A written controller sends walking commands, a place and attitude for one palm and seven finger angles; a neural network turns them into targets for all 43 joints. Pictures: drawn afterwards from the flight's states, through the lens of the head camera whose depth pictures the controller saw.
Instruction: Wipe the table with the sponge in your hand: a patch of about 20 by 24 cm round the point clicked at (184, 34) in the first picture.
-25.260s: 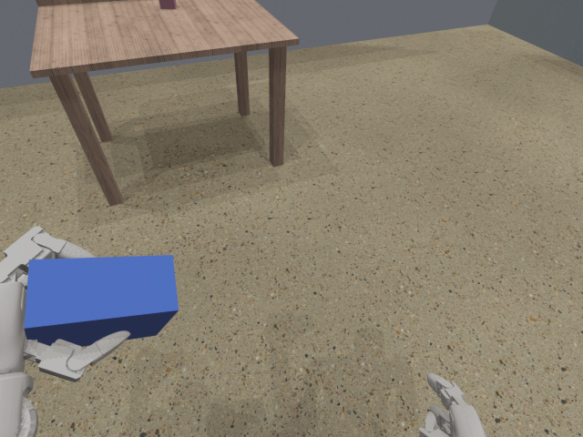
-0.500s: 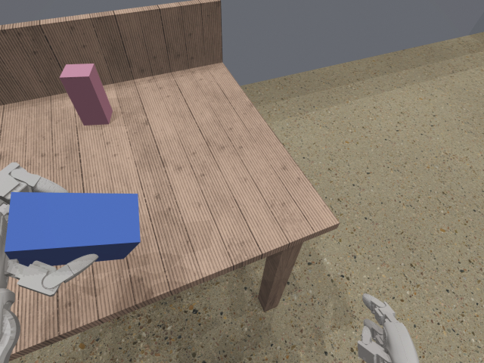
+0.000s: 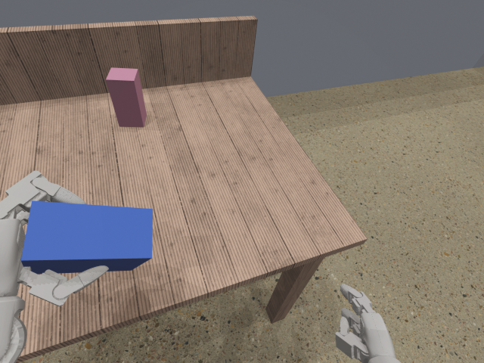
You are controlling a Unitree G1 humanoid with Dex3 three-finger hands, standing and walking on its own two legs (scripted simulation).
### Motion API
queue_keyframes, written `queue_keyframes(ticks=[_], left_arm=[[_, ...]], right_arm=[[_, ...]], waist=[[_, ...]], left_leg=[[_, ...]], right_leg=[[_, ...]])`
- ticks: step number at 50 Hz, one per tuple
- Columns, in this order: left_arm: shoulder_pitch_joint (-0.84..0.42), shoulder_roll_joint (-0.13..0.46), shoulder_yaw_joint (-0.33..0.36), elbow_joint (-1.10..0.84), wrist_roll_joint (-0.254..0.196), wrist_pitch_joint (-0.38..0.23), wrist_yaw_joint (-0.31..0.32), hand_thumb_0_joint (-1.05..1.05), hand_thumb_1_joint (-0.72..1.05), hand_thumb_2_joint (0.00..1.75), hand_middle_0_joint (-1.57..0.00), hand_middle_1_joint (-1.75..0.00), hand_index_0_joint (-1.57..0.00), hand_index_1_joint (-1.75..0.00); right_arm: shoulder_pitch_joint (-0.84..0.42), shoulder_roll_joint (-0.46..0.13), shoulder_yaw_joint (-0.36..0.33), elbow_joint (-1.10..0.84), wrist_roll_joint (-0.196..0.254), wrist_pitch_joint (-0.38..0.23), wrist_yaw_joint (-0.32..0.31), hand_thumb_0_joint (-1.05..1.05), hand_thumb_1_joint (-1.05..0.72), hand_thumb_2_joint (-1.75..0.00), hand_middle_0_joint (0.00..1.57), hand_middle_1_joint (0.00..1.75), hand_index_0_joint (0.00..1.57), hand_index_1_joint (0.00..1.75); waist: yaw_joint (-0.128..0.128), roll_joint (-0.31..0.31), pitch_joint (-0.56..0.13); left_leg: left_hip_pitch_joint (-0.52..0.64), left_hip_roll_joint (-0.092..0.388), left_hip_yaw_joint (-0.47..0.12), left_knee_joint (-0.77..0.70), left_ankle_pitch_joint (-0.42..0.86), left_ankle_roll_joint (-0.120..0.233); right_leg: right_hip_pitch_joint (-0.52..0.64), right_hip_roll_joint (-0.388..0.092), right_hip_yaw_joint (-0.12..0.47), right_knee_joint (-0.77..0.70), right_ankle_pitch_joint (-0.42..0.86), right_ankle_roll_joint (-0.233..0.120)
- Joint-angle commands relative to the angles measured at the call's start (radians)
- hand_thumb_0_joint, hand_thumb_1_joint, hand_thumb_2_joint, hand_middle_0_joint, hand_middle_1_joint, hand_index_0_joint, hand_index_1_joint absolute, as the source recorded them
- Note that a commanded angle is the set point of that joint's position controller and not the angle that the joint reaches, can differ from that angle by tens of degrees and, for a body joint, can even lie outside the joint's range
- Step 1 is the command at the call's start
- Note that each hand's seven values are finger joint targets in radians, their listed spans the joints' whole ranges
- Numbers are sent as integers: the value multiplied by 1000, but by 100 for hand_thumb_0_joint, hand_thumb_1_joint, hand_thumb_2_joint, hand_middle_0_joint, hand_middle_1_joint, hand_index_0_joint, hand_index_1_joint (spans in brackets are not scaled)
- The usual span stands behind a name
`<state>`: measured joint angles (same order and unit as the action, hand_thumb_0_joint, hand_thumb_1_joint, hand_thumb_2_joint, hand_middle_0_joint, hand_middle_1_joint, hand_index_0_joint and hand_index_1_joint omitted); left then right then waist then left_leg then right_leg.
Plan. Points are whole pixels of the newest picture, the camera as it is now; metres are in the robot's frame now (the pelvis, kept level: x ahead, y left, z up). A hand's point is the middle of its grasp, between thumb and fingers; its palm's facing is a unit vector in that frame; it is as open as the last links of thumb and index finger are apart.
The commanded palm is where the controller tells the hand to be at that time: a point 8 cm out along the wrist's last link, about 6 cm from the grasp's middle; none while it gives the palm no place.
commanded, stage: come to a stop and stand still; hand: left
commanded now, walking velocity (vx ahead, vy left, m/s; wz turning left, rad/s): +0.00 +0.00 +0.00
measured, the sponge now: (108, 241) +0.23 +0.21 +0.13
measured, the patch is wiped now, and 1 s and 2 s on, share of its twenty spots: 0.00 0.00 0.00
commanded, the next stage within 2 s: look again from close up in 0.26 s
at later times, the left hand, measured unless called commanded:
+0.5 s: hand (62, 240) +0.21 +0.25 +0.15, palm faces +0.32 -0.85 -0.41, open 10.4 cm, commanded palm +0.15 +0.28 +0.17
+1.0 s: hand (75, 243) +0.21 +0.23 +0.15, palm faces +0.33 -0.86 -0.39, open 10.4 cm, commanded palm +0.16 +0.27 +0.17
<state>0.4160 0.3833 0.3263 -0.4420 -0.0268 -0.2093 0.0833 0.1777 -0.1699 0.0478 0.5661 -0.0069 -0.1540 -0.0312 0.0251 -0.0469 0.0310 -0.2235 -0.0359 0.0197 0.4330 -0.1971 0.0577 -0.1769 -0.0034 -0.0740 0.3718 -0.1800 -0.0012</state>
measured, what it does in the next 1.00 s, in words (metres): stands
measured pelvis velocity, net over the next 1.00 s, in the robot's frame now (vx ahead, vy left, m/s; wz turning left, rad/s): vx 0.00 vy -0.01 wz -0.01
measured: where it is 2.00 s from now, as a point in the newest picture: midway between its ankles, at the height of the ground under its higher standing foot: outside the picture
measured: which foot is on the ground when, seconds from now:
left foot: down 0.00-1.00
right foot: down 0.00-1.00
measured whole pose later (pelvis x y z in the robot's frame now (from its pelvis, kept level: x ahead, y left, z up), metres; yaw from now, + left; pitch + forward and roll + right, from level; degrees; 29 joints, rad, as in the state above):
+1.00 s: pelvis +0.00 -0.01 +0.00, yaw +0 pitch +0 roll -1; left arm 0.45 0.37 0.32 -0.44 -0.04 -0.18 0.09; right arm 0.19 -0.21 0.03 0.58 0.00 -0.14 -0.05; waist 0.01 -0.01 0.03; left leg -0.23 -0.02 0.02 0.43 -0.19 0.04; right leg -0.18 0.02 -0.08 0.34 -0.16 -0.02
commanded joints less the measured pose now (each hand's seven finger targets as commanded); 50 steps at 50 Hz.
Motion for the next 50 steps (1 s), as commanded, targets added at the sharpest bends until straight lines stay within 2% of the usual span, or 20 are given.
queue_keyframes(ticks=[1, 2, 7, 8, 12, 13, 17, 18, 19, 21, 22, 26, 27, 31, 33, 36, 37, 38, 42, 50], left_arm=[[-132, 158, 115, -250, -16, -77, 27, 0, 10, 130, -120, -160, -120, -160], [-130, 165, 122, -255, -15, -78, 28, 0, 10, 130, -120, -160, -120, -160], [-126, 155, 109, -258, -7, -81, 28, 0, 10, 130, -120, -160, -120, -160], [-121, 127, 83, -244, -11, -83, 24, 0, 10, 130, -120, -160, -120, -160], [-104, 167, 127, -247, -6, -82, 32, 0, 10, 130, -120, -160, -120, -160], [-94, 130, 95, -228, -10, -84, 26, 0, 10, 130, -120, -160, -120, -160], [-75, 182, 143, -249, -9, -86, 33, 0, 10, 130, -120, -160, -120, -160], [-69, 143, 112, -240, -15, -89, 26, 0, 10, 130, -120, -160, -120, -160], [-72, 159, 122, -248, -14, -89, 28, 0, 10, 130, -120, -160, -120, -160], [-52, 166, 134, -239, -18, -87, 28, 0, 10, 130, -120, -160, -120, -160], [-47, 174, 143, -251, -17, -86, 31, 0, 10, 130, -120, -160, -120, -160], [-37, 156, 127, -226, -23, -79, 27, 0, 10, 130, -120, -160, -120, -160], [-43, 169, 137, -246, -21, -80, 31, 0, 10, 130, -120, -160, -120, -160], [-54, 150, 116, -222, -26, -71, 29, 0, 10, 130, -120, -160, -120, -160], [-64, 141, 106, -224, -24, -73, 33, 0, 10, 130, -120, -160, -120, -160], [-68, 151, 113, -221, -25, -64, 34, 0, 10, 130, -120, -160, -120, -160], [-63, 170, 132, -227, -23, -62, 39, 0, 10, 130, -120, -160, -120, -160], [-60, 139, 105, -215, -28, -63, 35, 0, 10, 130, -120, -160, -120, -160], [-67, 166, 123, -247, -26, -56, 40, 0, 10, 130, -120, -160, -120, -160], [-54, 148, 110, -234, -35, -43, 35, 0, 10, 130, -120, -160, -120, -160]], right_arm=[[-52, -151, -69, -143, 5, -45, -12, 0, -90, -90, 20, 30, 20, 30], [-67, -147, -66, -141, 8, -49, -13, 0, -90, -90, 20, 30, 20, 30], [-62, -153, -69, -141, 8, -53, -9, 0, -90, -90, 20, 30, 20, 30], [-52, -154, -67, -139, 5, -50, -8, 0, -90, -90, 20, 30, 20, 30], [-61, -157, -72, -137, 8, -51, -11, 0, -90, -90, 20, 30, 20, 30], [-55, -157, -69, -138, 5, -46, -10, 0, -90, -90, 20, 30, 20, 30], [-63, -158, -74, -137, 11, -51, -13, 0, -90, -90, 20, 30, 20, 30], [-53, -159, -71, -135, 7, -48, -12, 0, -90, -90, 20, 30, 20, 30], [-50, -161, -76, -139, 9, -50, -12, 0, -90, -90, 20, 30, 20, 30], [-47, -161, -77, -137, 10, -50, -14, 0, -90, -90, 20, 30, 20, 30], [-60, -162, -78, -134, 13, -51, -15, 0, -90, -90, 20, 30, 20, 30], [-51, -165, -81, -135, 13, -48, -17, 0, -90, -90, 20, 30, 20, 30], [-64, -165, -79, -130, 16, -49, -19, 0, -90, -90, 20, 30, 20, 30], [-56, -168, -82, -133, 15, -45, -21, 0, -90, -90, 20, 30, 20, 30], [-65, -164, -75, -128, 12, -44, -24, 0, -90, -90, 20, 30, 20, 30], [-63, -168, -81, -134, 15, -42, -25, 0, -90, -90, 20, 30, 20, 30], [-78, -165, -78, -129, 17, -43, -28, 0, -90, -90, 20, 30, 20, 30], [-69, -163, -75, -130, 12, -40, -27, 0, -90, -90, 20, 30, 20, 30], [-78, -167, -80, -131, 18, -40, -26, 0, -90, -90, 20, 30, 20, 30], [-71, -166, -77, -137, 16, -34, -29, 0, -90, -90, 20, 30, 20, 30]], waist=[[-8, 150, -127], [-9, 179, -128], [-8, 178, -142], [-7, 164, -129], [-6, 155, -139], [-6, 159, -121], [-7, 144, -145], [-6, 136, -139], [-7, 142, -138], [-6, 108, -151], [-8, 135, -158], [-9, 98, -146], [-11, 121, -154], [-10, 95, -133], [-10, 128, -127], [-9, 89, -126], [-10, 111, -129], [-9, 104, -128], [-12, 117, -143], [-9, 99, -157]], left_leg=[[-29, 132, -158, -147, 57, -58], [-11, 130, -152, -159, 55, -67], [-7, 128, -156, -167, 53, -81], [-16, 132, -165, -179, 35, -84], [-17, 125, -155, -168, 32, -85], [-37, 125, -157, -179, -1, -81], [-15, 118, -148, -151, 39, -81], [-19, 119, -151, -156, 39, -80], [-18, 121, -156, -151, 58, -83], [-12, 116, -146, -125, 84, -71], [3, 111, -139, -124, 93, -76], [-1, 108, -134, -102, 82, -58], [14, 107, -134, -107, 93, -63], [10, 105, -129, -93, 67, -48], [5, 106, -129, -108, 30, -45], [6, 102, -129, -94, 34, -41], [18, 100, -125, -99, 28, -41], [8, 101, -123, -99, 21, -36], [31, 96, -122, -80, 54, -38], [28, 104, -126, -83, 107, -38]], right_leg=[[94, -38, 80, -21, 62, -21], [83, -30, 73, -16, 52, -18], [98, -26, 69, -17, 52, -17], [91, -23, 62, -18, 35, -16], [104, -30, 71, -25, 48, -16], [101, -27, 66, -29, 33, -15], [106, -37, 72, -29, 64, -17], [101, -34, 65, -33, 54, -17], [103, -37, 70, -29, 64, -20], [110, -49, 78, -37, 93, -20], [100, -46, 79, -34, 92, -21], [85, -61, 95, -57, 100, -23], [79, -55, 92, -50, 96, -23], [56, -66, 114, -74, 87, -24], [48, -61, 106, -77, 48, -22], [46, -67, 124, -88, 57, -24], [35, -64, 124, -88, 52, -23], [43, -66, 117, -92, 46, -21], [33, -74, 135, -89, 71, -28], [64, -73, 122, -78, 124, -23]])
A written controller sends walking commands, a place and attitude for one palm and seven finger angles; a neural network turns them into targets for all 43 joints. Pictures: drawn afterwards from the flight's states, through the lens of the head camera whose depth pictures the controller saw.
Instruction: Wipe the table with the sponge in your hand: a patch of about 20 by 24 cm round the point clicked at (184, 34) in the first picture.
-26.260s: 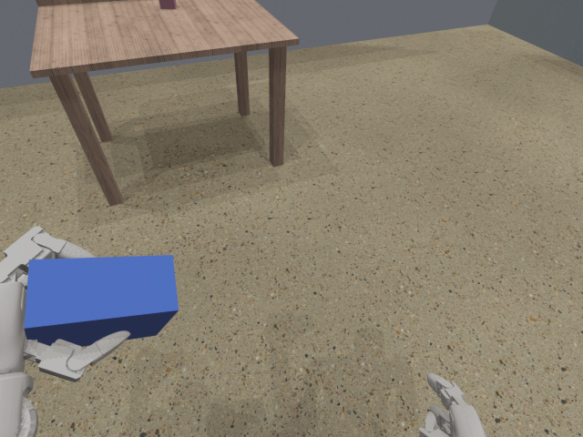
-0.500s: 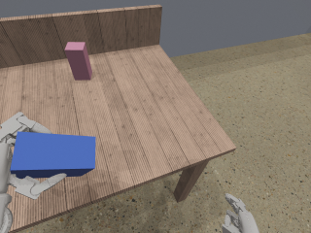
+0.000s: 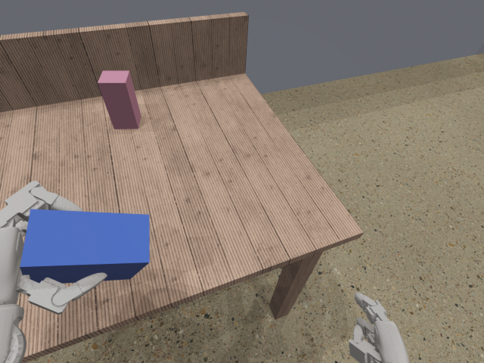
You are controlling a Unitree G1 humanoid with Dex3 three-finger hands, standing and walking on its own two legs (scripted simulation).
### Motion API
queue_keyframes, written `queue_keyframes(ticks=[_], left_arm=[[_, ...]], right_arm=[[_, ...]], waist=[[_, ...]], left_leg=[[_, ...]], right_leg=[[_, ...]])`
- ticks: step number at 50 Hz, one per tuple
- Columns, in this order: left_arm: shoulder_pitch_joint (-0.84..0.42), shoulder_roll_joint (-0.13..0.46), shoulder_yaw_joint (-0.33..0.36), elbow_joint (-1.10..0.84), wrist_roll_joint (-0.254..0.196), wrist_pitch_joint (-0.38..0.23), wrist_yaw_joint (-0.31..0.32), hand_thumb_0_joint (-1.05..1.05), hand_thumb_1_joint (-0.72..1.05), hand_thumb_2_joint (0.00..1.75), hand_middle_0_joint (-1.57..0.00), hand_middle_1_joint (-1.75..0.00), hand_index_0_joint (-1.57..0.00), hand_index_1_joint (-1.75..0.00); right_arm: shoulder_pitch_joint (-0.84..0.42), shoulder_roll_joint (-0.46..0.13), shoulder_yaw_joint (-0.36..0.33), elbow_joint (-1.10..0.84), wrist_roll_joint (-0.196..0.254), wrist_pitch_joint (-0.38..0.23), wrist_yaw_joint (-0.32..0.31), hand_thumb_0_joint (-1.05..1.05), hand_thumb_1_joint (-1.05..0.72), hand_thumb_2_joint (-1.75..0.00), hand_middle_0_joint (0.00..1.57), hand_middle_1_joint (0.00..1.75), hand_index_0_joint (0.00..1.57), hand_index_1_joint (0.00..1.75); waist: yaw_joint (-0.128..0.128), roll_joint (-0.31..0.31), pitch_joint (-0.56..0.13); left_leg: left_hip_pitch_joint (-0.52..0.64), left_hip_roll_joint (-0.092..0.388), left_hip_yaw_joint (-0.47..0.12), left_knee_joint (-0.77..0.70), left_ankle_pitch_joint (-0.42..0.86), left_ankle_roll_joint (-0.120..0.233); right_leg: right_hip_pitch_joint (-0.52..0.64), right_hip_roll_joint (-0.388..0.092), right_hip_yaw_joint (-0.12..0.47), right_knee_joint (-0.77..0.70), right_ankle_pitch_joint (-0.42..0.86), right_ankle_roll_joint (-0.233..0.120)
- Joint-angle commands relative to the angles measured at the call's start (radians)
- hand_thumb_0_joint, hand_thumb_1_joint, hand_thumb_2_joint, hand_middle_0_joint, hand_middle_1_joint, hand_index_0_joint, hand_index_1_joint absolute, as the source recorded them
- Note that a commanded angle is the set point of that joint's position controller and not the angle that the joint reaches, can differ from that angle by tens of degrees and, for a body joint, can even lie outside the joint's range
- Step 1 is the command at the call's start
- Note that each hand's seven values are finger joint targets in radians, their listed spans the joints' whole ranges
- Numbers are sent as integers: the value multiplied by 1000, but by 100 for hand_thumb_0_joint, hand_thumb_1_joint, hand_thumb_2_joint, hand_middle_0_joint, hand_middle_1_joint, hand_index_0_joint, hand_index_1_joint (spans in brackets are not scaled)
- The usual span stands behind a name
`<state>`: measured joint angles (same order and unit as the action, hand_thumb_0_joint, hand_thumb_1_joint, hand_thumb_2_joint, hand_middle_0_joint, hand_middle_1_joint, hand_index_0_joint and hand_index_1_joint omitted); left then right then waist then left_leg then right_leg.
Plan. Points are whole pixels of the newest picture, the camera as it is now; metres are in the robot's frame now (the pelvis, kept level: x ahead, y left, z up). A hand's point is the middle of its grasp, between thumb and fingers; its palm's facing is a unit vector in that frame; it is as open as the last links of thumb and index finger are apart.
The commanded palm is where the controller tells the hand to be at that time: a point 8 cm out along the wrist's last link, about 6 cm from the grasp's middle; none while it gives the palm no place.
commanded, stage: come to a stop and stand still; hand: left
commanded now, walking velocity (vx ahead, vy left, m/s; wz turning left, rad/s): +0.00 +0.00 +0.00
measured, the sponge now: (106, 249) +0.23 +0.20 +0.12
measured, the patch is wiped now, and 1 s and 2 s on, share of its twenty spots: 0.00 0.00 0.00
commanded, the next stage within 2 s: look again from close up in 0.72 s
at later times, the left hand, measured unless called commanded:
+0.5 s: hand (46, 236) +0.23 +0.27 +0.15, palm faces +0.33 -0.83 -0.45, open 10.4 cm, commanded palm +0.16 +0.29 +0.17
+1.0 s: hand (59, 234) +0.23 +0.25 +0.15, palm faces +0.33 -0.85 -0.41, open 10.4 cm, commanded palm +0.17 +0.28 +0.17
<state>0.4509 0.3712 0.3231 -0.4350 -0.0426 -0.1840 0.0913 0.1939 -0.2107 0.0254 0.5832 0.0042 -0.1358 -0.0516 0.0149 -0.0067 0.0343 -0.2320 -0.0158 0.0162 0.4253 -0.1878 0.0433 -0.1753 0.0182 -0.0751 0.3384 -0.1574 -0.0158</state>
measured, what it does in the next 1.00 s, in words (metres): stands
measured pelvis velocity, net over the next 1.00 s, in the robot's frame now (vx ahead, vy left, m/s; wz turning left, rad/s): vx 0.01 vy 0.01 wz -0.01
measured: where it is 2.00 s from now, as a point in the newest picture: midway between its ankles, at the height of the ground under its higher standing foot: outside the picture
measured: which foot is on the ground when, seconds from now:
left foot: down 0.00-1.00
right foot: down 0.00-1.00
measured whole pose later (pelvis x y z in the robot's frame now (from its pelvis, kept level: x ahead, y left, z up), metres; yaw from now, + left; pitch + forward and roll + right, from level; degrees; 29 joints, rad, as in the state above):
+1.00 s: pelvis +0.01 +0.01 +0.00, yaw -1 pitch +0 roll -1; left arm 0.41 0.39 0.35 -0.44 -0.03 -0.22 0.06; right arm 0.20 -0.20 0.05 0.56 0.00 -0.13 -0.04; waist 0.03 -0.02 0.04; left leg -0.23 -0.02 0.03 0.44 -0.21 0.05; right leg -0.19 0.01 -0.06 0.38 -0.18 -0.01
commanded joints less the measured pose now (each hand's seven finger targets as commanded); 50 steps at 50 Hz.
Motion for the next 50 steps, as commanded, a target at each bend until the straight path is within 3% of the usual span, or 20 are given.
queue_keyframes(ticks=[1, 2, 3, 5, 7, 8, 11, 12, 13, 17, 18, 22, 23, 27, 28, 31, 33, 37, 44, 50], left_arm=[[-1104, 970, 700, -485, 146, -171, 28, 0, 10, 130, -120, -160, -120, -160], [-821, 547, 450, -91, 58, -125, 19, 0, 10, 130, -120, -160, -120, -160], [-581, 324, 271, -19, 40, -116, -12, 0, 10, 130, -120, -160, -120, -160], [-258, 197, 164, -58, -3, -119, -35, 0, 10, 130, -120, -160, -120, -160], [-14, 83, 95, -113, -27, -111, -40, 0, 10, 130, -120, -160, -120, -160], [-16, 88, 67, -187, -26, -108, -43, 0, 10, 130, -120, -160, -120, -160], [-51, 195, 165, -169, -15, -104, -19, 0, 10, 130, -120, -160, -120, -160], [-65, 246, 229, -168, -9, -101, -4, 0, 10, 130, -120, -160, -120, -160], [-92, 213, 202, -160, -11, -110, -10, 0, 10, 130, -120, -160, -120, -160], [-208, 304, 267, -254, -2, -137, -6, 0, 10, 130, -120, -160, -120, -160], [-210, 258, 227, -252, -6, -147, -11, 0, 10, 130, -120, -160, -120, -160], [-182, 231, 196, -300, 3, -151, -8, 0, 10, 130, -120, -160, -120, -160], [-176, 190, 162, -294, 1, -154, -11, 0, 10, 130, -120, -160, -120, -160], [-108, 176, 166, -210, 4, -135, -6, 0, 10, 130, -120, -160, -120, -160], [-118, 133, 119, -193, 0, -135, -13, 0, 10, 130, -120, -160, -120, -160], [-144, 166, 140, -179, 0, -125, -14, 0, 10, 130, -120, -160, -120, -160], [-150, 150, 125, -180, -1, -122, -16, 0, 10, 130, -120, -160, -120, -160], [-156, 201, 166, -239, 2, -116, -10, 0, 10, 130, -120, -160, -120, -160], [-152, 182, 139, -257, -5, -111, -7, 0, 10, 130, -120, -160, -120, -160], [-142, 177, 132, -231, -8, -101, -5, 0, 10, 130, -120, -160, -120, -160]], right_arm=[[49, -150, -57, -137, -30, -80, 2, 0, -90, -90, 20, 30, 20, 30], [-46, -100, -69, -63, 9, -51, -2, 0, -90, -90, 20, 30, 20, 30], [-19, -111, -79, -107, -14, -59, 16, 0, -90, -90, 20, 30, 20, 30], [-23, -118, -78, -141, 14, -63, 46, 0, -90, -90, 20, 30, 20, 30], [-47, -106, -74, -152, 29, -64, 76, 0, -90, -90, 20, 30, 20, 30], [-44, -113, -66, -168, 28, -56, 78, 0, -90, -90, 20, 30, 20, 30], [-69, -116, -55, -166, 21, -56, 51, 0, -90, -90, 20, 30, 20, 30], [-84, -121, -53, -159, 24, -52, 41, 0, -90, -90, 20, 30, 20, 30], [-71, -113, -46, -166, 20, -47, 32, 0, -90, -90, 20, 30, 20, 30], [-81, -102, -35, -175, 16, -57, 9, 0, -90, -90, 20, 30, 20, 30], [-68, -98, -32, -175, 11, -59, 6, 0, -90, -90, 20, 30, 20, 30], [-66, -99, -33, -166, 10, -92, 17, 0, -90, -90, 20, 30, 20, 30], [-46, -104, -33, -160, 3, -91, 18, 0, -90, -90, 20, 30, 20, 30], [-51, -107, -39, -141, 8, -92, 24, 0, -90, -90, 20, 30, 20, 30], [-38, -109, -35, -141, 4, -80, 25, 0, -90, -90, 20, 30, 20, 30], [-44, -113, -39, -147, 3, -65, 19, 0, -90, -90, 20, 30, 20, 30], [-59, -109, -32, -151, 3, -53, 16, 0, -90, -90, 20, 30, 20, 30], [-82, -106, -34, -167, 7, -49, 11, 0, -90, -90, 20, 30, 20, 30], [-66, -108, -33, -177, 3, -48, 5, 0, -90, -90, 20, 30, 20, 30], [-61, -114, -38, -171, 4, -47, 2, 0, -90, -90, 20, 30, 20, 30]], waist=[[11, -54, 13], [0, 237, -105], [13, 250, -198], [24, 141, -239], [31, 54, -249], [27, 14, -210], [22, -69, -122], [19, -20, -119], [16, -15, -105], [13, 112, -117], [14, 123, -130], [16, 179, -172], [16, 154, -171], [13, 103, -168], [10, 90, -153], [8, 56, -149], [10, 78, -153], [9, 86, -165], [8, 112, -161], [6, 69, -176]], left_leg=[[-119, 107, -33, 47, 89, -2], [34, 141, -90, 58, 84, -14], [66, 95, -99, 7, 76, -41], [80, 77, -73, 11, 91, -16], [89, 87, -73, -20, 108, -9], [53, 101, -87, -38, 93, -11], [-16, 103, -96, -71, -16, -24], [-1, 109, -98, -90, -19, -24], [-30, 114, -111, -101, -42, -19], [-34, 111, -124, -104, -82, -14], [-47, 117, -131, -106, -100, -9], [23, 113, -126, -89, 9, -27], [19, 122, -133, -89, 16, -25], [64, 114, -112, -68, 126, -45], [52, 119, -117, -73, 119, -48], [47, 119, -117, -72, 140, -57], [62, 122, -110, -80, 166, -59], [71, 113, -104, -78, 172, -58], [41, 114, -109, -86, 91, -46], [51, 106, -109, -69, 108, -37]], right_leg=[[-96, -112, 144, -104, 103, 83], [-156, -200, 109, 22, -1, -64], [-31, -120, 113, 89, 43, -71], [19, -108, 161, 61, 94, -22], [40, -96, 136, 67, 105, -9], [45, -94, 114, 56, 94, -7], [20, -95, 118, 24, 6, -7], [3, -87, 112, 41, -16, -8], [8, -87, 92, 40, -31, -7], [24, -84, 114, 63, -30, -13], [43, -84, 97, 63, -28, -13], [47, -74, 93, 83, 26, -19], [48, -74, 78, 73, 28, -17], [25, -74, 86, 59, 80, -15], [13, -74, 76, 48, 69, -13], [19, -80, 91, 39, 93, -15], [9, -72, 76, 41, 95, -11], [29, -70, 88, 41, 119, -15], [46, -79, 95, 19, 99, -18], [51, -90, 105, 1, 133, -20]])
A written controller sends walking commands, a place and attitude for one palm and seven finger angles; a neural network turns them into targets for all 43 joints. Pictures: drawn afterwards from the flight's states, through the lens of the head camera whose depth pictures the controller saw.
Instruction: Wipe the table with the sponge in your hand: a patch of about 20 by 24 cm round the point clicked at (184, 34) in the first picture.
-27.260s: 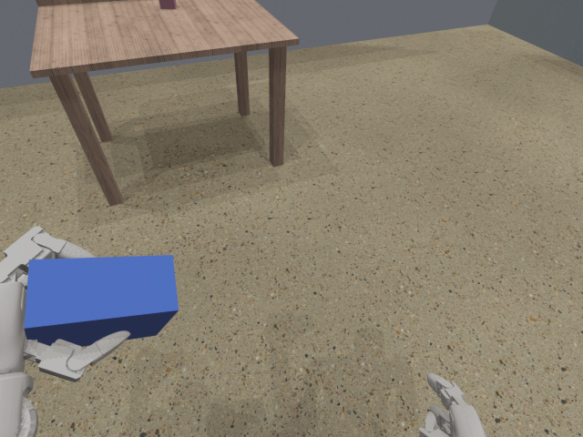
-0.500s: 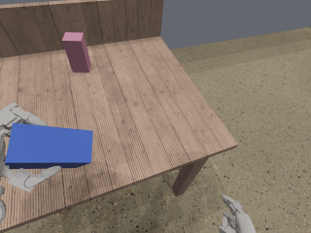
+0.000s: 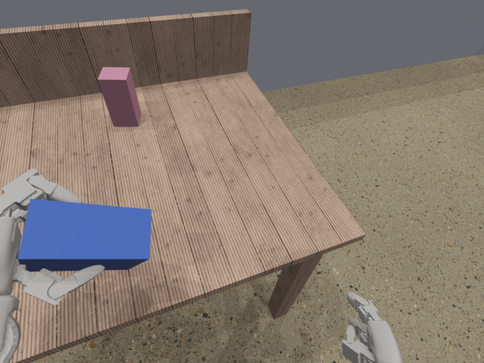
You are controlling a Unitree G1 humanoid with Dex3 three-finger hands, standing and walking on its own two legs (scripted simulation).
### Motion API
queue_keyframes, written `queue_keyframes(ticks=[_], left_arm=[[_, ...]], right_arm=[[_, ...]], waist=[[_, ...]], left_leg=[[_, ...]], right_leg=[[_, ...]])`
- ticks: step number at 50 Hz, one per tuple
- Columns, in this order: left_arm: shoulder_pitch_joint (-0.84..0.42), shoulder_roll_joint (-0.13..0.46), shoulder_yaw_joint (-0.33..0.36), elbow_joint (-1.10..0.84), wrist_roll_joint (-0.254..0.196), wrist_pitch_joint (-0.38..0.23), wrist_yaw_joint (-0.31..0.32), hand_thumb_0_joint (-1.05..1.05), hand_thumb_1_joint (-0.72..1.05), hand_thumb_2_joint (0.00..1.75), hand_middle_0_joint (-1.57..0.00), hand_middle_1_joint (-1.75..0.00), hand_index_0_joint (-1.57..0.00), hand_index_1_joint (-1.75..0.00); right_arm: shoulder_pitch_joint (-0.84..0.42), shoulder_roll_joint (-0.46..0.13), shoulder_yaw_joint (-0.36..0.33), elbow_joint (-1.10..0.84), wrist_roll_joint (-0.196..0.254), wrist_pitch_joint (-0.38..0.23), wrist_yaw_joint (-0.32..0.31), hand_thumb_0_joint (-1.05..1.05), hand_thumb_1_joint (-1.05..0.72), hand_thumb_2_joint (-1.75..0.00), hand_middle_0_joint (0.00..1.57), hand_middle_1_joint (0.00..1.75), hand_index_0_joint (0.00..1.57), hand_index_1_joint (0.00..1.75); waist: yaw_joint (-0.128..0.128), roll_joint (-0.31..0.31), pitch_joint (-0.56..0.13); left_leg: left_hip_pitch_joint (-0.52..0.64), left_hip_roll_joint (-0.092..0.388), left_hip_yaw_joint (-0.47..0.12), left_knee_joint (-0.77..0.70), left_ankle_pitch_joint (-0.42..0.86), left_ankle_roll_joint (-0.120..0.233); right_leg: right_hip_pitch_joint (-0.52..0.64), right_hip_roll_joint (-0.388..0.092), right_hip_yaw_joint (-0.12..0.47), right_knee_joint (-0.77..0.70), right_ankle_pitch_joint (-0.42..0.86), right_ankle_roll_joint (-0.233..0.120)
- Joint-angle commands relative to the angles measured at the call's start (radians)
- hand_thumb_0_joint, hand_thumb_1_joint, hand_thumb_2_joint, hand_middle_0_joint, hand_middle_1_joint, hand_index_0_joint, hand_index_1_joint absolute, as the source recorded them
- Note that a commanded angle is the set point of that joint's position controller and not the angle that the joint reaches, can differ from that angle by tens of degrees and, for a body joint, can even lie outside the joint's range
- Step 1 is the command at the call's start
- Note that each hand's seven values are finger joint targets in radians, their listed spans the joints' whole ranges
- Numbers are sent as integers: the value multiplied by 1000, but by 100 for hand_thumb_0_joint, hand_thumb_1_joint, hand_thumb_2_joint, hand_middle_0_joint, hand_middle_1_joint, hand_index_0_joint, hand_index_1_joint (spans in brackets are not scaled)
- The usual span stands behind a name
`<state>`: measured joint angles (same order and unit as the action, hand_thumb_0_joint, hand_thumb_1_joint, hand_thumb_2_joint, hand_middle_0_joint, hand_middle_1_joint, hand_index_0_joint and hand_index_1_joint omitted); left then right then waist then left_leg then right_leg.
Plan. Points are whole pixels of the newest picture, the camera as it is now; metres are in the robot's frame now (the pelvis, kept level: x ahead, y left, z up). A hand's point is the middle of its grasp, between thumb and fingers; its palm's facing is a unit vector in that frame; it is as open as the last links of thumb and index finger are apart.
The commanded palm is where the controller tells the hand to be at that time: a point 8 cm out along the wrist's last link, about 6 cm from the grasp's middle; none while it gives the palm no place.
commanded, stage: look again from close up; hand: left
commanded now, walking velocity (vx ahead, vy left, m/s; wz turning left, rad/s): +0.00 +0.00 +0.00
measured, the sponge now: (105, 241) +0.23 +0.21 +0.13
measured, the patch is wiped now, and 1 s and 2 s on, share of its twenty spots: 0.00 0.00 0.00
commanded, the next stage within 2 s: come to a stop and stand still in 0.12 s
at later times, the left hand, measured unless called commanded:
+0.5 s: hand (25, 196) +0.24 +0.27 +0.21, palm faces +0.47 -0.75 -0.46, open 10.4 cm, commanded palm +0.15 +0.26 +0.17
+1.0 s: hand (34, 246) +0.20 +0.26 +0.16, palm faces +0.39 -0.82 -0.41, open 10.4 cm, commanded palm +0.14 +0.29 +0.17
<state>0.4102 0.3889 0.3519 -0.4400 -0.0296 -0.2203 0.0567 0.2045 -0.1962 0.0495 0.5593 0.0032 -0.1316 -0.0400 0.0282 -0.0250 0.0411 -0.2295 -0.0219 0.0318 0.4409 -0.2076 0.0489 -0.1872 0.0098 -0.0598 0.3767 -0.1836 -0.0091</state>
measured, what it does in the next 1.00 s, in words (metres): stands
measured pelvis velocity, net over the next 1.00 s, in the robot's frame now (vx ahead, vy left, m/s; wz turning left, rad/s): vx -0.01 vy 0.00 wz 0.04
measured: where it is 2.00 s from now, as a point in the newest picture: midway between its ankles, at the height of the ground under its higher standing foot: outside the picture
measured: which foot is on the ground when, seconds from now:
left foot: down 0.00-1.00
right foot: down 0.00-1.00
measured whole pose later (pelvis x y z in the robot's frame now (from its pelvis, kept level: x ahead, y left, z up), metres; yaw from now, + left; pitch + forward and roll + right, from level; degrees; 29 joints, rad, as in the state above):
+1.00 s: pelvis -0.01 +0.00 +0.00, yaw +2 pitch +1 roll -1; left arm 0.41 0.44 0.37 -0.47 -0.06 -0.25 0.09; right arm 0.18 -0.21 0.03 0.57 0.01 -0.15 -0.01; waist 0.04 -0.05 0.05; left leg -0.29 -0.06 0.01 0.48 -0.20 0.05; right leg -0.26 -0.02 -0.08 0.47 -0.22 0.00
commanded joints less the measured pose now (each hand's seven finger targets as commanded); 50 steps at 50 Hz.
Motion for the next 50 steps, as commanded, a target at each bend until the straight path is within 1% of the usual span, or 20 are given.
queue_keyframes(ticks=[1, 16, 17, 18, 19, 20, 21, 22, 24, 28, 31, 32, 33, 37, 40, 44, 45, 47, 48, 50], left_arm=[[-91, 159, 105, -210, -23, -62, 30, 0, 10, 130, -120, -160, -120, -160], [-74, 165, 98, -220, -22, -53, 37, 0, 10, 130, -120, -160, -120, -160], [-997, 943, 357, -641, -1, -192, 56, 0, 10, 130, -120, -160, -120, -160], [-607, 453, 374, -129, 19, -121, 50, 0, 10, 130, -120, -160, -120, -160], [-433, 361, 264, 12, -4, -92, 51, 0, 10, 130, -120, -160, -120, -160], [-344, 376, 267, -17, -16, -96, 44, 0, 10, 130, -120, -160, -120, -160], [-251, 343, 223, -78, -31, -109, 31, 0, 10, 130, -120, -160, -120, -160], [-171, 266, 170, -55, -44, -104, 24, 0, 10, 130, -120, -160, -120, -160], [-48, 196, 107, -170, -53, -114, 22, 0, 10, 130, -120, -160, -120, -160], [-13, 213, 133, -195, -42, -112, 54, 0, 10, 130, -120, -160, -120, -160], [-79, 273, 188, -197, -35, -112, 68, 0, 10, 130, -120, -160, -120, -160], [-131, 335, 231, -239, -30, -112, 76, 0, 10, 130, -120, -160, -120, -160], [-123, 297, 203, -230, -28, -113, 73, 0, 10, 130, -120, -160, -120, -160], [-108, 318, 197, -320, -38, -107, 80, 0, 10, 130, -120, -160, -120, -160], [-62, 253, 148, -340, -40, -110, 76, 0, 10, 130, -120, -160, -120, -160], [-45, 223, 135, -271, -44, -95, 71, 0, 10, 130, -120, -160, -120, -160], [-42, 204, 127, -234, -45, -94, 65, 0, 10, 130, -120, -160, -120, -160], [-52, 236, 155, -197, -47, -78, 65, 0, 10, 130, -120, -160, -120, -160], [-61, 161, 98, -191, -47, -81, 54, 0, 10, 130, -120, -160, -120, -160], [-97, 190, 106, -182, -49, -74, 48, 0, 10, 130, -120, -160, -120, -160]], right_arm=[[-72, -128, -61, -148, 6, -51, -10, 0, -90, -90, 20, 30, 20, 30], [-74, -135, -69, -144, 12, -53, -14, 0, -90, -90, 20, 30, 20, 30], [97, -218, 99, -276, 111, -10, -89, 0, -90, -90, 20, 30, 20, 30], [24, -91, -47, -173, 61, -65, -78, 0, -90, -90, 20, 30, 20, 30], [-18, -150, -34, -131, 19, -72, -39, 0, -90, -90, 20, 30, 20, 30], [-15, -176, -55, -144, 1, -77, -19, 0, -90, -90, 20, 30, 20, 30], [-7, -175, -52, -153, -4, -83, -4, 0, -90, -90, 20, 30, 20, 30], [-24, -179, -55, -132, 3, -89, 14, 0, -90, -90, 20, 30, 20, 30], [33, -178, -62, -149, 8, -94, 35, 0, -90, -90, 20, 30, 20, 30], [14, -181, -73, -117, 12, -100, 37, 0, -90, -90, 20, 30, 20, 30], [-13, -177, -75, -100, 5, -89, 23, 0, -90, -90, 20, 30, 20, 30], [-40, -190, -81, -96, 8, -81, 18, 0, -90, -90, 20, 30, 20, 30], [-24, -166, -75, -90, 3, -75, 12, 0, -90, -90, 20, 30, 20, 30], [-44, -177, -79, -99, 12, -81, 19, 0, -90, -90, 20, 30, 20, 30], [-17, -170, -79, -97, 9, -87, 27, 0, -90, -90, 20, 30, 20, 30], [-17, -170, -87, -103, 14, -80, 26, 0, -90, -90, 20, 30, 20, 30], [-18, -166, -85, -101, 12, -75, 24, 0, -90, -90, 20, 30, 20, 30], [-42, -170, -87, -106, 22, -66, 16, 0, -90, -90, 20, 30, 20, 30], [-33, -155, -78, -111, 14, -58, 16, 0, -90, -90, 20, 30, 20, 30], [-47, -154, -77, -127, 19, -56, 11, 0, -90, -90, 20, 30, 20, 30]], waist=[[-7, 76, -176], [-11, 86, -156], [-75, 345, -127], [-19, 90, -93], [-11, 16, -60], [2, -17, -84], [6, -21, -118], [0, 52, -165], [15, 46, -156], [12, 60, -180], [4, 8, -175], [0, 59, -220], [3, 68, -217], [9, 168, -258], [13, 154, -251], [7, 121, -214], [6, 77, -203], [4, 104, -203], [2, 87, -189], [-2, 75, -159]], left_leg=[[44, 111, -125, -86, 117, -41], [19, 102, -129, -79, 26, -23], [-268, 77, -156, -113, -156, 26], [-172, 131, -166, -87, -196, 7], [-65, 83, -151, -65, -133, -17], [-32, 77, -130, -11, -130, -23], [-36, 66, -118, 26, -106, -17], [29, 71, -118, 31, -111, -15], [-9, 78, -119, 14, -15, -15], [17, 99, -132, -31, 130, -27], [-16, 87, -137, -15, 145, -33], [16, 88, -143, -17, 164, -32], [-3, 92, -143, -18, 202, -34], [39, 86, -156, 4, 293, -40], [43, 104, -159, 20, 402, -48], [62, 127, -176, -18, 397, -68], [49, 129, -172, -26, 352, -64], [65, 125, -177, -54, 288, -69], [48, 132, -172, -69, 246, -70], [19, 133, -182, -91, 131, -66]], right_leg=[[58, -85, 93, -45, 152, -26], [30, -97, 117, -78, 79, -32], [207, 11, 72, 83, -42, 48], [-12, -66, 57, 42, -227, 6], [-112, -75, 69, -19, -216, -25], [-153, -98, 131, -54, -187, -49], [-135, -130, 170, -71, -159, -63], [-164, -128, 188, -41, -177, -72], [-92, -132, 150, -20, -21, -63], [-38, -110, 86, 40, 116, -32], [2, -122, 98, 32, 172, -31], [12, -115, 106, 59, 168, -33], [39, -120, 77, 63, 198, -29], [56, -119, 89, 87, 236, -36], [54, -120, 61, 85, 250, -30], [-4, -112, 52, 83, 159, -21], [-8, -111, 49, 68, 151, -20], [-26, -109, 70, 71, 121, -22], [-27, -104, 49, 56, 93, -19], [-34, -110, 66, 32, 51, -18]])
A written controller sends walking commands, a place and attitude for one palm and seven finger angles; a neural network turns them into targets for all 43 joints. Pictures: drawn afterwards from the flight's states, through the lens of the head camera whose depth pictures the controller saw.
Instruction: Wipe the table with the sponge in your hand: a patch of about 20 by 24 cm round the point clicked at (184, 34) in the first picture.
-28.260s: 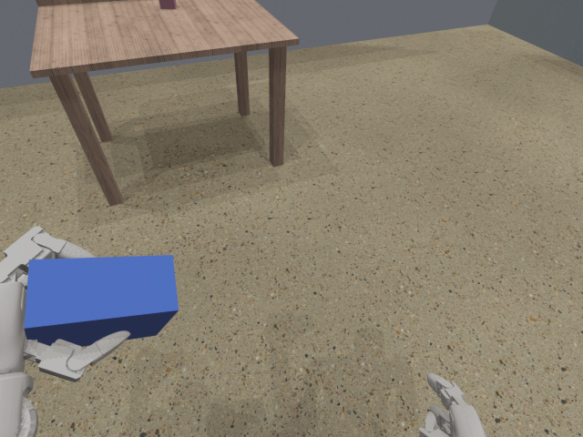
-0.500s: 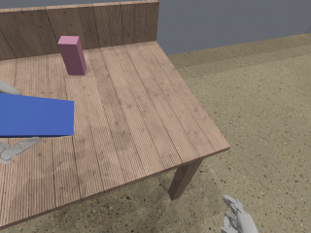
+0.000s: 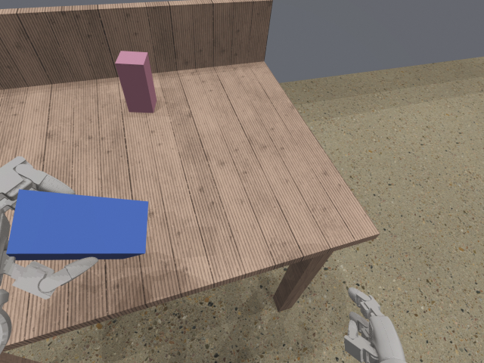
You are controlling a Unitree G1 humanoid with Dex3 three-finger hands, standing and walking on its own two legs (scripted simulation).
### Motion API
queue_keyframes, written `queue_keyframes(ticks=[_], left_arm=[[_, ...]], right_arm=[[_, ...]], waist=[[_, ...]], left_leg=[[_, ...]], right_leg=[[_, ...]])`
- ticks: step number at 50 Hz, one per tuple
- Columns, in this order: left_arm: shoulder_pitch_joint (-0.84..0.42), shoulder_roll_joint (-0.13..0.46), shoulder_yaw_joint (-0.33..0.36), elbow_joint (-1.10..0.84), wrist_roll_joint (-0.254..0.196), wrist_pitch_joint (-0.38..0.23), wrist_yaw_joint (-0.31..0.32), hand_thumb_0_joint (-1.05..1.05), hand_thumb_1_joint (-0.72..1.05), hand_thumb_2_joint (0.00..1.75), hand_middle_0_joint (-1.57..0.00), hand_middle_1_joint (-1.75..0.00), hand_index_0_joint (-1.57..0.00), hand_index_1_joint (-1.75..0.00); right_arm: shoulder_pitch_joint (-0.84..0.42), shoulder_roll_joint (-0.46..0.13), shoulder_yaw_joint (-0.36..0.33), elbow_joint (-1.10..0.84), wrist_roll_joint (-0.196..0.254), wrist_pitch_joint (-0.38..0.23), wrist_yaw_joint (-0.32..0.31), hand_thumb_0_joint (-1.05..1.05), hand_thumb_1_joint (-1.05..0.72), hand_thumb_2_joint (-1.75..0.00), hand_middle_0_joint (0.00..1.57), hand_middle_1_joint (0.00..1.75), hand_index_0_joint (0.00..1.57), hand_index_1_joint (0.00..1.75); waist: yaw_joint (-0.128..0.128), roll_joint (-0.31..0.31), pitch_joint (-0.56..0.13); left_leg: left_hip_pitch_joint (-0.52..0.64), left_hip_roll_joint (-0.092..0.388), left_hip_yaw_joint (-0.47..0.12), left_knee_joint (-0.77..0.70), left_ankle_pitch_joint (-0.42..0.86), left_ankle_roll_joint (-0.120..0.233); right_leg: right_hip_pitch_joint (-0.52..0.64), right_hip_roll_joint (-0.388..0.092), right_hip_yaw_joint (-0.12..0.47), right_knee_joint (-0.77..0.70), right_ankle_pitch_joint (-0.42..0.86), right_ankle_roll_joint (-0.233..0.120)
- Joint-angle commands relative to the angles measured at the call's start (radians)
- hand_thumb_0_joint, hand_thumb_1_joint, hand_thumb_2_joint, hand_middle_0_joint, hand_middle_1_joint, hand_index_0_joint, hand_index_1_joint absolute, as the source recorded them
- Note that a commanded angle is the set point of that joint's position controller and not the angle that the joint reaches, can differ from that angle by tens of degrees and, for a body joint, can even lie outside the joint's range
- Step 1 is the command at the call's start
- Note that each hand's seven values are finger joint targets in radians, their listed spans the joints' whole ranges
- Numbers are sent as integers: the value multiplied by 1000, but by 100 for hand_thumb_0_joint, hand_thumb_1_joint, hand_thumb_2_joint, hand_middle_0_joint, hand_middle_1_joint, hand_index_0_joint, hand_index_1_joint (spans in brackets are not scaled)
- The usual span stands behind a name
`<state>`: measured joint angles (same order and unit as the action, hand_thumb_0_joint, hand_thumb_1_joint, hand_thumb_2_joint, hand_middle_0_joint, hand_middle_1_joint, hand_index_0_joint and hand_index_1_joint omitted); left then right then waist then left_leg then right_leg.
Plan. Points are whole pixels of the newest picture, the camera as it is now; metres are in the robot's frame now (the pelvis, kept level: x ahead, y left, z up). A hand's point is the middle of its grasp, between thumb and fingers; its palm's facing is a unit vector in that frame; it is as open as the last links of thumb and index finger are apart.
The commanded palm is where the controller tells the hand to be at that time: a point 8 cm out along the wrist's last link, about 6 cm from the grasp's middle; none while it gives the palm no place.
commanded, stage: come to a stop and stand still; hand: left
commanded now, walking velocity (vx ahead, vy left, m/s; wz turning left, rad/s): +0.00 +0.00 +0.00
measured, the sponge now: (100, 231) +0.24 +0.21 +0.14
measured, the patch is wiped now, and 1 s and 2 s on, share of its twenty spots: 0.00 0.00 0.00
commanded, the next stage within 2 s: look again from close up in 0.30 s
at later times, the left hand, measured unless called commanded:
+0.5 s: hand (73, 245) +0.21 +0.23 +0.16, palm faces +0.31 -0.86 -0.40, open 10.4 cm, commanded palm +0.15 +0.26 +0.18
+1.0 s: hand (41, 217) +0.23 +0.26 +0.18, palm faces +0.41 -0.81 -0.42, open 10.4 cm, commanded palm +0.14 +0.26 +0.18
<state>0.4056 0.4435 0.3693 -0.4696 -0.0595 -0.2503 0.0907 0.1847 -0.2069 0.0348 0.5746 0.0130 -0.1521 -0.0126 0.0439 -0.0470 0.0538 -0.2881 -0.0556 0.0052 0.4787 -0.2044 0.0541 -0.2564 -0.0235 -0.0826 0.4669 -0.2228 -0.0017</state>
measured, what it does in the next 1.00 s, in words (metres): stands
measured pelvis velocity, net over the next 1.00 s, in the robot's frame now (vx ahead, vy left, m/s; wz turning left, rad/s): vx -0.02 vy -0.01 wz -0.03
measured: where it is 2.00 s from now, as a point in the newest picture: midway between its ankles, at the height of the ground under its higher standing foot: outside the picture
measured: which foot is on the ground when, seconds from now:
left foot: down 0.00-1.00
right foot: down 0.00-1.00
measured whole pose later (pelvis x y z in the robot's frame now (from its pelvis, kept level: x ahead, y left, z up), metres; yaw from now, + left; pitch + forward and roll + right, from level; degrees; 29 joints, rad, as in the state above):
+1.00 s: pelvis -0.02 -0.01 +0.00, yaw -2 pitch -1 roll -2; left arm 0.21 0.47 0.41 -0.27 -0.02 -0.21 0.05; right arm 0.22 -0.21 0.03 0.59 0.01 -0.15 -0.04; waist 0.05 -0.01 0.03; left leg -0.31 0.01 0.02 0.51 -0.19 0.03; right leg -0.25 0.04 -0.08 0.41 -0.16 -0.03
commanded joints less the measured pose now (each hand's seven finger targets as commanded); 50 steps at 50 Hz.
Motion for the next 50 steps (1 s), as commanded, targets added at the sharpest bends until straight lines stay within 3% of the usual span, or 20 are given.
queue_keyframes(ticks=[1, 2, 6, 7, 8, 9, 12, 13, 16, 22, 23, 27, 28, 32, 33, 44, 45, 46, 47, 50], left_arm=[[-108, 127, 79, -155, -20, -40, 10, 0, 10, 130, -120, -160, -120, -160], [-115, 166, 112, -160, -15, -31, 17, 0, 10, 130, -120, -160, -120, -160], [-144, 126, 71, -220, -8, -30, 9, 0, 10, 130, -120, -160, -120, -160], [-137, 175, 115, -223, -5, -23, 19, 0, 10, 130, -120, -160, -120, -160], [-133, 101, 59, -237, -5, -26, 13, 0, 10, 130, -120, -160, -120, -160], [-142, 128, 75, -245, -4, -24, 15, 0, 10, 130, -120, -160, -120, -160], [-95, 177, 132, -207, -3, -11, 23, 0, 10, 130, -120, -160, -120, -160], [-95, 106, 78, -214, -8, -13, 16, 0, 10, 130, -120, -160, -120, -160], [-81, 116, 85, -187, -11, -6, 12, 0, 10, 130, -120, -160, -120, -160], [-51, 150, 114, -179, -6, 5, 19, 0, 10, 130, -120, -160, -120, -160], [-52, 94, 66, -194, -9, 4, 13, 0, 10, 130, -120, -160, -120, -160], [-43, 153, 112, -193, -7, 10, 23, 0, 10, 130, -120, -160, -120, -160], [-51, 100, 68, -215, -9, 6, 18, 0, 10, 130, -120, -160, -120, -160], [-32, 156, 116, -201, -10, 13, 25, 0, 10, 130, -120, -160, -120, -160], [-41, 108, 79, -206, -14, 13, 20, 0, 10, 130, -120, -160, -120, -160], [-75, 101, 56, -192, -11, 33, 19, 0, 10, 130, -120, -160, -120, -160], [-1042, 881, 624, -382, 149, -71, 29, 0, 10, 130, -120, -160, -120, -160], [-475, 258, 220, 168, 46, -37, -11, 0, 10, 130, -120, -160, -120, -160], [-272, 98, 130, 156, 8, -11, -13, 0, 10, 130, -120, -160, -120, -160], [-144, 91, 60, -91, -4, -55, -21, 0, 10, 130, -120, -160, -120, -160]], right_arm=[[-31, -142, -58, -149, 11, -35, -18, 0, -90, -90, 20, 30, 20, 30], [-54, -149, -57, -145, 15, -32, -20, 0, -90, -90, 20, 30, 20, 30], [-54, -134, -47, -163, 8, -40, -24, 0, -90, -90, 20, 30, 20, 30], [-70, -144, -46, -157, 11, -39, -26, 0, -90, -90, 20, 30, 20, 30], [-63, -124, -38, -161, 6, -39, -26, 0, -90, -90, 20, 30, 20, 30], [-62, -134, -42, -166, 8, -45, -27, 0, -90, -90, 20, 30, 20, 30], [-64, -139, -41, -159, 8, -47, -33, 0, -90, -90, 20, 30, 20, 30], [-57, -122, -34, -161, 4, -43, -34, 0, -90, -90, 20, 30, 20, 30], [-48, -132, -40, -163, 9, -48, -37, 0, -90, -90, 20, 30, 20, 30], [-55, -142, -42, -156, 16, -48, -44, 0, -90, -90, 20, 30, 20, 30], [-46, -129, -40, -160, 15, -45, -45, 0, -90, -90, 20, 30, 20, 30], [-56, -143, -43, -156, 18, -49, -50, 0, -90, -90, 20, 30, 20, 30], [-46, -132, -41, -157, 15, -46, -50, 0, -90, -90, 20, 30, 20, 30], [-53, -141, -43, -154, 18, -47, -54, 0, -90, -90, 20, 30, 20, 30], [-45, -131, -40, -156, 14, -44, -55, 0, -90, -90, 20, 30, 20, 30], [-49, -134, -35, -160, 14, -36, -58, 0, -90, -90, 20, 30, 20, 30], [57, -155, -57, -121, -33, -68, -49, 0, -90, -90, 20, 30, 20, 30], [-16, -37, -10, -83, -2, -49, -48, 0, -90, -90, 20, 30, 20, 30], [-33, -113, -84, -129, 10, -47, -36, 0, -90, -90, 20, 30, 20, 30], [-33, -114, -69, -151, 7, -55, -5, 0, -90, -90, 20, 30, 20, 30]], waist=[[-21, 89, -155], [-19, 115, -163], [-24, 122, -169], [-20, 157, -178], [-22, 155, -180], [-23, 163, -166], [-20, 136, -175], [-24, 123, -175], [-29, 91, -158], [-30, 92, -161], [-34, 86, -169], [-33, 103, -156], [-37, 116, -170], [-34, 114, -168], [-36, 105, -171], [-38, 103, -145], [-18, -38, 109], [-30, -20, -143], [-2, 178, -195], [1, 102, -175]], left_leg=[[63, 162, -160, -140, 65, -68], [84, 162, -163, -154, 26, -68], [53, 163, -165, -162, -59, -54], [65, 162, -171, -174, -73, -56], [50, 165, -167, -177, -89, -52], [40, 164, -170, -177, -102, -49], [62, 161, -166, -168, -87, -50], [49, 160, -161, -166, -87, -47], [58, 157, -156, -137, -74, -38], [79, 156, -147, -125, -64, -31], [75, 157, -141, -120, -61, -28], [85, 150, -139, -98, -59, -26], [79, 152, -133, -95, -55, -23], [91, 154, -138, -96, -19, -25], [75, 157, -138, -102, -9, -23], [79, 161, -142, -109, -32, -21], [-130, 130, -9, 12, -39, -17], [47, 60, -29, 33, 27, -13], [130, 77, -29, -16, 13, -34], [56, 79, -28, -53, -95, -31]], right_leg=[[31, -78, 98, -72, 67, -28], [16, -72, 109, -70, 41, -28], [45, -73, 110, -91, 24, -30], [43, -67, 116, -84, 8, -30], [60, -65, 101, -85, 16, -29], [53, -67, 111, -91, 11, -30], [41, -69, 121, -107, 2, -31], [53, -70, 111, -113, 9, -31], [22, -81, 133, -144, 7, -36], [10, -84, 143, -161, -6, -35], [25, -84, 133, -156, 2, -35], [-7, -93, 162, -180, -14, -41], [14, -92, 149, -169, -2, -40], [12, -90, 155, -167, 33, -39], [34, -87, 143, -160, 47, -37], [16, -88, 154, -185, 40, -34], [-116, -71, 180, -283, 58, 100], [-80, -131, 190, -225, -110, -6], [-21, -101, 252, -172, -42, -55], [50, -102, 243, -196, -122, -20]])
